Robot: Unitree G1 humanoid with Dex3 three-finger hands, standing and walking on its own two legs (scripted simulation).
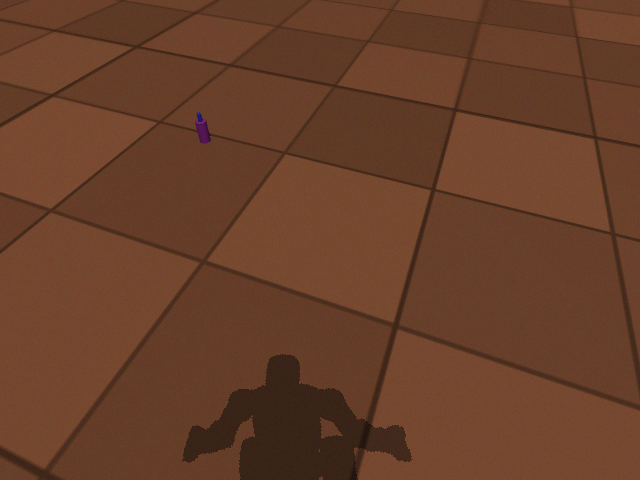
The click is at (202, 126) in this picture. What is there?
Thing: necked bottle
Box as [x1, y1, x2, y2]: [195, 112, 210, 143]
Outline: 198,112 198,118 195,120 200,141 205,143 208,142 210,139 205,119 202,118 200,113
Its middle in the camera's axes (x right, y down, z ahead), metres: -0.66 -0.61 +2.09
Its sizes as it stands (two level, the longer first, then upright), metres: 0.059 0.059 0.175
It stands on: the floor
